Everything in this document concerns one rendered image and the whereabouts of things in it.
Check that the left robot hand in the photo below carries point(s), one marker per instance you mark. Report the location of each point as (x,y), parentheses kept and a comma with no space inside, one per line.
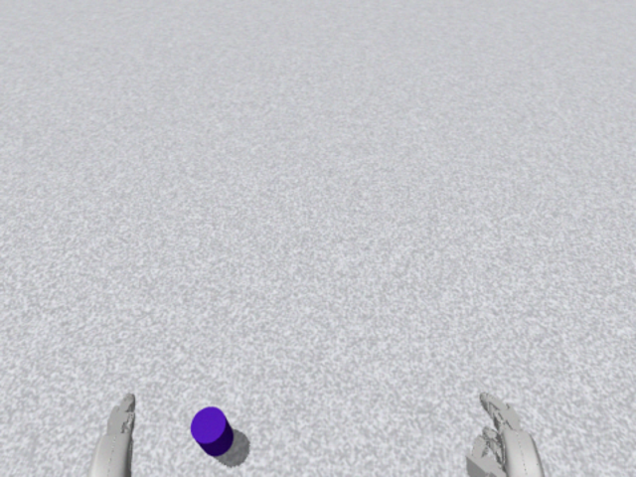
(112,455)

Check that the right robot hand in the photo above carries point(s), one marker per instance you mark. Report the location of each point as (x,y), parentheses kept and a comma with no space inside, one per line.
(515,450)

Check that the can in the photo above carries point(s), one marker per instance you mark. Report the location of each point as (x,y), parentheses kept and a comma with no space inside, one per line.
(212,431)

